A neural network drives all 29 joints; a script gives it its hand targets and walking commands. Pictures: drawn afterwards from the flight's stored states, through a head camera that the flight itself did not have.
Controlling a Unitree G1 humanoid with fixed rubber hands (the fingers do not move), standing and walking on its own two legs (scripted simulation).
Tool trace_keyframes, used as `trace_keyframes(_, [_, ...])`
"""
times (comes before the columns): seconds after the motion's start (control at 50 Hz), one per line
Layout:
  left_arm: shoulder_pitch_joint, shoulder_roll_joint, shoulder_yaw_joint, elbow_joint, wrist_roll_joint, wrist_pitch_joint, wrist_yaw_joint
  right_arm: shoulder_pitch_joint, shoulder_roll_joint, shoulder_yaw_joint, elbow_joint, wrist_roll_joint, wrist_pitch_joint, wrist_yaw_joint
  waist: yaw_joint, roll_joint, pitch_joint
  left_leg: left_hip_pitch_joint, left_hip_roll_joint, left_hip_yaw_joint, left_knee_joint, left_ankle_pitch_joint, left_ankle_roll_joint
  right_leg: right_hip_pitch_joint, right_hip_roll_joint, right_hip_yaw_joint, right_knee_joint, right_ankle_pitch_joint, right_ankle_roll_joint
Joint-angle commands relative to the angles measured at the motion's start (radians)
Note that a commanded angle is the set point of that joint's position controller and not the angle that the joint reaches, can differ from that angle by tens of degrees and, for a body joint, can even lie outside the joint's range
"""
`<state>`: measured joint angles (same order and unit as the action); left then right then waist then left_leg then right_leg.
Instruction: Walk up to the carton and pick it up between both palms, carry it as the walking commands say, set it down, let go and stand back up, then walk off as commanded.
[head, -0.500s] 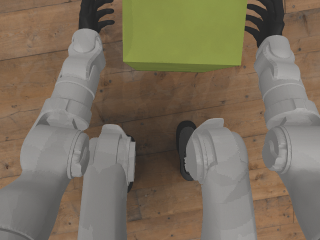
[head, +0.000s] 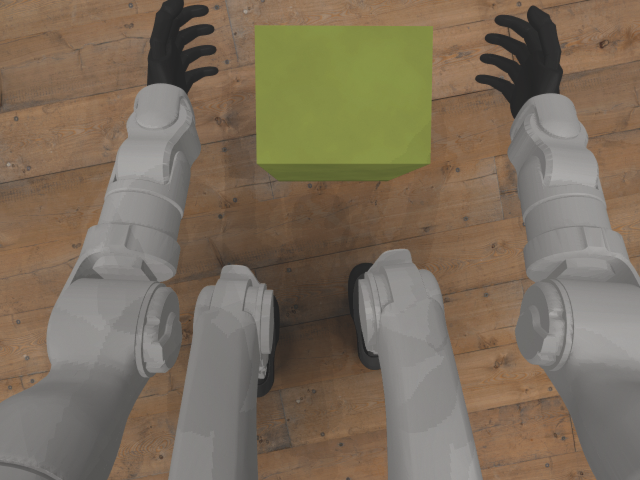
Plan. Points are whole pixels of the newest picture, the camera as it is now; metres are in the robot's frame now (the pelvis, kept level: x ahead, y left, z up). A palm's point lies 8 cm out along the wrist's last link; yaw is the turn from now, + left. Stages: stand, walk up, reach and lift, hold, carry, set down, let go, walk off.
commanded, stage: set down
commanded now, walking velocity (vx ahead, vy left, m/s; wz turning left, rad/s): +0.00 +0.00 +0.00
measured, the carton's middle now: (337, 122) +0.51 -0.07 -0.31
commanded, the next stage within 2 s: let go in 0.86 s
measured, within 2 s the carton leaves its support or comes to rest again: neither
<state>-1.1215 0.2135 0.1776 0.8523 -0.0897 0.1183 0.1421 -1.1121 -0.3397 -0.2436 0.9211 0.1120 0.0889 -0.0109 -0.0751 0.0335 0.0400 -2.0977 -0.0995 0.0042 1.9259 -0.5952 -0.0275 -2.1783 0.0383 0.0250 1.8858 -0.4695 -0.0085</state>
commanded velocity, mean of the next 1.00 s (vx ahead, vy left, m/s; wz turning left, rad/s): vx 0.00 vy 0.00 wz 0.00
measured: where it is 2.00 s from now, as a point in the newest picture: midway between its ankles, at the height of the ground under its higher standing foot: (315, 347)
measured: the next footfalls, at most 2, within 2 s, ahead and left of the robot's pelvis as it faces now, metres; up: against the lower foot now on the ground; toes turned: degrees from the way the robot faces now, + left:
none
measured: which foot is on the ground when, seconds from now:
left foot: down 0.00-1.00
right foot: down 0.00-1.00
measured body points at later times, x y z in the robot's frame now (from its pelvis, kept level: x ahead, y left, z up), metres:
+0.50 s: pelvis +0.03 +0.00 +0.13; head +0.32 -0.04 +0.46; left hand +0.54 +0.12 +0.01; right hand +0.49 -0.28 +0.02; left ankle +0.09 +0.11 -0.42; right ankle +0.12 -0.11 -0.42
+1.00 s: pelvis +0.06 -0.01 +0.23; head +0.34 -0.04 +0.58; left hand +0.53 +0.13 +0.10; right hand +0.48 -0.28 +0.11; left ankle +0.09 +0.11 -0.42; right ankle +0.12 -0.11 -0.42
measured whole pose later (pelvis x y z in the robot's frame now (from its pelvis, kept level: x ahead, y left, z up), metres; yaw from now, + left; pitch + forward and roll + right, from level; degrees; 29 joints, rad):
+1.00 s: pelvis +0.06 -0.01 +0.23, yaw -2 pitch +43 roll +2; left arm -0.84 0.12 0.28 0.78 0.09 0.07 0.07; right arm -0.82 -0.24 -0.35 0.83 -0.05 0.04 0.08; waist -0.05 0.03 -0.10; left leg -1.38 -0.07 -0.06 0.97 -0.34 -0.02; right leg -1.44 0.04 0.03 0.94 -0.25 -0.02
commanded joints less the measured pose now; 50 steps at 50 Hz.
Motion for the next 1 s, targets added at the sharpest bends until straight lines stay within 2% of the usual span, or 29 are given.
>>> trace_keyframes(0.0, [-0.200,0.084,0.018,-0.096,0.013,-0.018,-0.005,-0.208,-0.114,-0.022,-0.097,-0.013,-0.014,0.007,-0.021,-0.046,-1.008,0.301,0.004,0.058,-0.238,0.137,-0.004,0.800,-0.008,-0.028,-0.191,0.252,0.033])
trace_keyframes(0.16, [-0.169,0.071,0.027,-0.164,0.030,0.001,-0.009,-0.161,-0.114,-0.052,-0.157,-0.034,0.004,0.017,-0.034,-0.027,-1.117,0.435,-0.004,0.059,-0.361,0.187,-0.010,0.935,0.002,-0.037,-0.314,0.301,0.038])
trace_keyframes(0.32, [-0.093,0.051,0.044,-0.236,0.051,0.019,-0.019,-0.085,-0.107,-0.071,-0.238,-0.043,0.022,0.043,-0.031,-0.024,-1.156,0.575,-0.009,0.053,-0.501,0.265,-0.018,1.049,0.009,-0.040,-0.449,0.381,0.044])
trace_keyframes(0.48, [-0.016,0.029,0.064,-0.227,0.066,0.006,-0.041,-0.025,-0.081,-0.076,-0.223,-0.048,0.009,0.068,-0.013,-0.042,-1.099,0.693,-0.002,0.041,-0.668,0.326,-0.020,1.150,0.009,-0.029,-0.617,0.439,0.044])
trace_keyframes(0.68, [0.056,-0.003,0.076,-0.220,0.097,-0.024,-0.068,0.054,-0.049,-0.103,-0.204,-0.085,-0.025,0.087,-0.014,-0.022,-1.039,0.903,0.012,0.013,-0.891,0.415,-0.024,1.290,0.006,-0.017,-0.839,0.511,0.039])
trace_keyframes(0.8, [0.061,-0.020,0.100,-0.144,0.143,-0.049,-0.072,0.066,-0.013,-0.116,-0.148,-0.120,-0.054,0.091,-0.014,-0.020,-0.884,0.918,0.019,-0.003,-0.992,0.403,-0.027,1.306,-0.004,-0.018,-0.932,0.498,0.040])
trace_keyframes(0.9, [0.135,-0.018,0.117,-0.116,0.177,-0.067,-0.077,0.136,-0.004,-0.128,-0.141,-0.154,-0.071,0.092,0.001,-0.025,-0.915,0.961,0.019,-0.011,-1.015,0.483,-0.032,1.382,-0.007,-0.009,-0.957,0.585,0.038])
trace_keyframes(0.98, [0.226,-0.024,0.093,-0.204,0.181,-0.067,-0.069,0.224,-0.031,-0.104,-0.225,-0.169,-0.069,0.098,0.007,-0.028,-1.075,1.065,0.013,-0.010,-1.029,0.595,-0.030,1.529,-0.005,-0.003,-0.962,0.722,0.037])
